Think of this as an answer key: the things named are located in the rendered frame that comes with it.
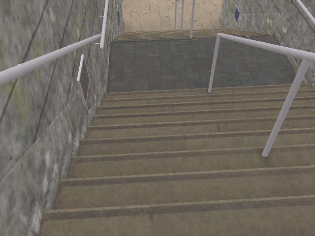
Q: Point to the stairs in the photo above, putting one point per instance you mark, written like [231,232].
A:
[188,162]
[171,33]

